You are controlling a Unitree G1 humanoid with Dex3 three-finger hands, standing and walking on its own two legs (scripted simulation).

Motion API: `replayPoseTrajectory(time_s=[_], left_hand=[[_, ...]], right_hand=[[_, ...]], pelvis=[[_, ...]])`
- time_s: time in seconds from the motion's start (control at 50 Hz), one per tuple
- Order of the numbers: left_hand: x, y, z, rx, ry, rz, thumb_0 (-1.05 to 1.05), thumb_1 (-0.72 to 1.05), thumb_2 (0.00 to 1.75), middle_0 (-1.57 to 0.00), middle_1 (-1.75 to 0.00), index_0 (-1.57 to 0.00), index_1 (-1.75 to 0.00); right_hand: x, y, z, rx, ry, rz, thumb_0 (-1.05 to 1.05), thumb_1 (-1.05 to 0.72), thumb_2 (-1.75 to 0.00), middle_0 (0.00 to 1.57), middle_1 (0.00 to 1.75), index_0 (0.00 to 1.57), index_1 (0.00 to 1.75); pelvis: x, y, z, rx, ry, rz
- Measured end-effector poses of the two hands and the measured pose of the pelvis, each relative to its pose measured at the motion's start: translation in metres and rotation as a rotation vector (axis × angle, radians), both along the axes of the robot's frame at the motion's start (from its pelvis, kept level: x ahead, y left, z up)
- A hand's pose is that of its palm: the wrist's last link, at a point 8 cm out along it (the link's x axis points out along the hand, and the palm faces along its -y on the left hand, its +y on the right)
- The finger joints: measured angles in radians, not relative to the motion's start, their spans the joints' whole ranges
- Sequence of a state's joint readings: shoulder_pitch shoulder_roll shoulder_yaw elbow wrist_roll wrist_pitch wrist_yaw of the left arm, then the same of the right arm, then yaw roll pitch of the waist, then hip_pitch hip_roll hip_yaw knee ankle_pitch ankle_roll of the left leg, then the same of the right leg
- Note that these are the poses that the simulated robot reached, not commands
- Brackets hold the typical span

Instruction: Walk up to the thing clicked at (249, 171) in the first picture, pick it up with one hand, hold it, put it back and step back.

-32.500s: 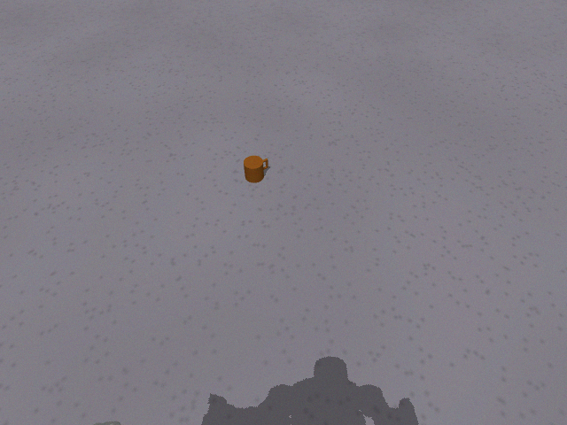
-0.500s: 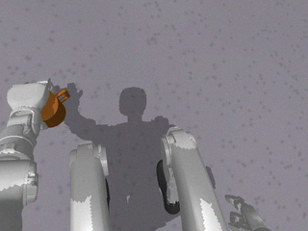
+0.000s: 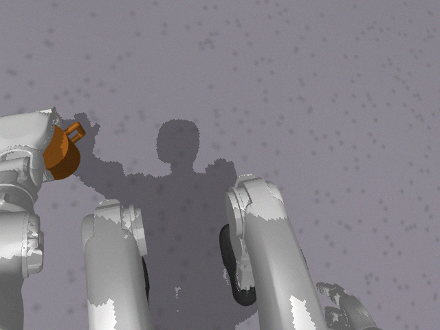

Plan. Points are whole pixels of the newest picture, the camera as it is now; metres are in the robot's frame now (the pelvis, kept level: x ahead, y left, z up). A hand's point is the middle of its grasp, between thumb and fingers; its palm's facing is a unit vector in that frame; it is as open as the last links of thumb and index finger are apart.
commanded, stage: lower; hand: left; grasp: from above
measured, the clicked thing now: (56, 147) +0.45 +0.25 -0.23
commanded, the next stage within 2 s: rest in 0.18 s
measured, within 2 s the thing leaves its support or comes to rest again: rests again in 0.54 s
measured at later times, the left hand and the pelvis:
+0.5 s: hand (55, 153) +0.45 +0.26 -0.25, palm faces -0.47 -0.06 -0.88, open 11.7 cm; pelvis +0.00 +0.00 -0.04, yaw -2 degrees
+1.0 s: hand (56, 152) +0.45 +0.26 -0.26, palm faces -0.45 -0.11 -0.88, open 11.7 cm; pelvis +0.00 +0.01 -0.05, yaw -5 degrees
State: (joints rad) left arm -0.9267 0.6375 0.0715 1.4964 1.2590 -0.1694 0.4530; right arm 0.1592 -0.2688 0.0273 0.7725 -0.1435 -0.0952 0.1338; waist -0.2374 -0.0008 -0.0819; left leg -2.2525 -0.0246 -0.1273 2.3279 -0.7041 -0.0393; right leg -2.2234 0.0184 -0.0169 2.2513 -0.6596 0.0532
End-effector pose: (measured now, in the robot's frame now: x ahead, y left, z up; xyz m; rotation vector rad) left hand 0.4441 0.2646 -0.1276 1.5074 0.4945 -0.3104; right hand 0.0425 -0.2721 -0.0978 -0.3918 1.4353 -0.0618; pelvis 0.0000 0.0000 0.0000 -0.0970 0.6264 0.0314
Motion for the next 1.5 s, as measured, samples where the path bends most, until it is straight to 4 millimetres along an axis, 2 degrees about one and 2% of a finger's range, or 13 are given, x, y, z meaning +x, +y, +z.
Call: replayPoseTrajectory(time_s=[0.28, 0.62, 0.82, 1.06, 1.26, 1.5], left_hand=[[0.000, -0.004, -0.046, -0.032, -0.014, -0.021, 0.00, -0.26, 0.74, -0.55, -0.82, -0.50, -0.79], [0.017, -0.008, -0.076, -0.025, -0.019, 0.009, -0.01, -0.26, 0.73, -0.56, -0.81, -0.50, -0.79], [0.017, -0.004, -0.077, -0.041, -0.029, 0.007, -0.02, -0.27, 0.74, -0.56, -0.81, -0.50, -0.80], [0.014, -0.001, -0.078, -0.063, -0.040, 0.008, 0.00, -0.27, 0.75, -0.53, -0.85, -0.48, -0.82], [0.014, -0.004, -0.083, -0.048, -0.039, -0.030, 0.00, -0.33, 0.85, -0.39, -0.98, -0.37, -0.95], [0.019, -0.003, -0.088, -0.023, -0.050, 0.000, -0.01, -0.51, 1.01, -0.18, -1.11, -0.20, -1.09]], right_hand=[[-0.009, -0.005, -0.015, -0.020, 0.037, 0.023, 0.00, -0.92, -0.90, 0.20, 0.30, 0.21, 0.30], [-0.010, 0.005, -0.029, 0.025, 0.063, 0.057, 0.00, -0.91, -0.90, 0.20, 0.30, 0.21, 0.30], [-0.017, 0.009, -0.029, 0.052, 0.072, 0.088, 0.00, -0.91, -0.90, 0.20, 0.30, 0.21, 0.30], [-0.030, 0.006, -0.017, 0.011, 0.060, 0.121, 0.00, -0.91, -0.90, 0.20, 0.30, 0.21, 0.30], [-0.041, 0.011, -0.011, 0.018, 0.072, 0.139, 0.00, -0.90, -0.90, 0.20, 0.30, 0.21, 0.30], [-0.040, 0.023, -0.012, 0.079, 0.067, 0.155, 0.00, -0.90, -0.90, 0.20, 0.30, 0.21, 0.30]], pelvis=[[0.000, 0.000, -0.027, -0.014, -0.029, -0.011], [0.007, 0.003, -0.044, -0.036, -0.040, -0.028], [0.006, 0.005, -0.048, -0.053, -0.064, -0.034], [-0.001, 0.006, -0.053, -0.072, -0.102, -0.042], [-0.004, 0.009, -0.055, -0.085, -0.116, -0.047], [-0.001, 0.011, -0.054, -0.094, -0.109, -0.051]])
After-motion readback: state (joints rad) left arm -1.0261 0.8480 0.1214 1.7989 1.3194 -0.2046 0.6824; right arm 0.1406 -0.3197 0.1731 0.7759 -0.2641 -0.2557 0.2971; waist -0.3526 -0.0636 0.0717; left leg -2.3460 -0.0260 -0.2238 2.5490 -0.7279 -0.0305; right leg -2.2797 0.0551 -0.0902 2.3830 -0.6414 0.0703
